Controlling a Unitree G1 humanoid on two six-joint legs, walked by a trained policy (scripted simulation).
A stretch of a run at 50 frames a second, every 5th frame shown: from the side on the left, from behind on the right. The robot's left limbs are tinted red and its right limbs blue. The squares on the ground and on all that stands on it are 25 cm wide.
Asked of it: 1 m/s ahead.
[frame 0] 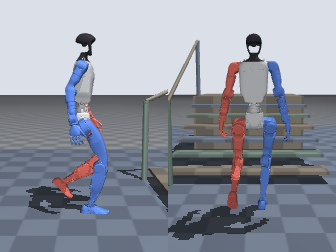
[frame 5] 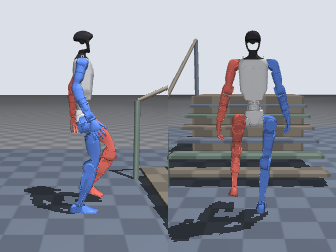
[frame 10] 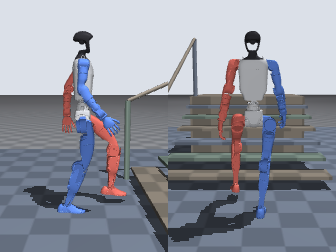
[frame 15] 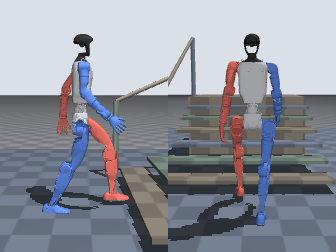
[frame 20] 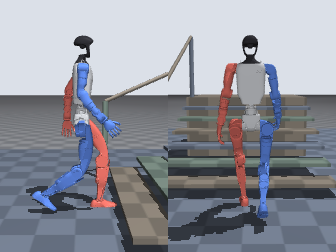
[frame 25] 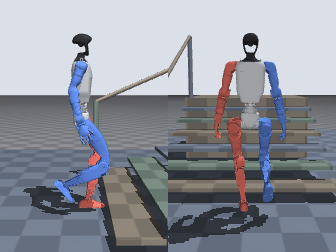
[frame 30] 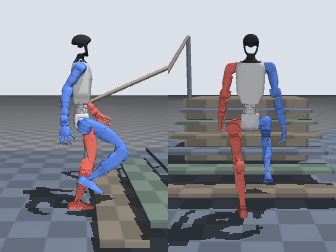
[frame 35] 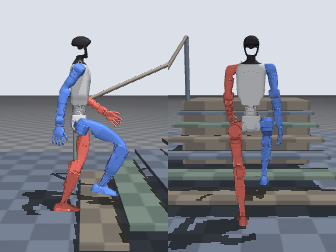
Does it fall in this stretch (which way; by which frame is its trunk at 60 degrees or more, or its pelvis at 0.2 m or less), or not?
no
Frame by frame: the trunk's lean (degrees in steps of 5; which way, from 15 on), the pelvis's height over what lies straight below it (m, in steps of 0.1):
0: 5, 0.8
5: 0, 0.8
10: 0, 0.8
15: 0, 0.8
20: 0, 0.7
25: 0, 0.8
30: 0, 0.8
35: 0, 0.8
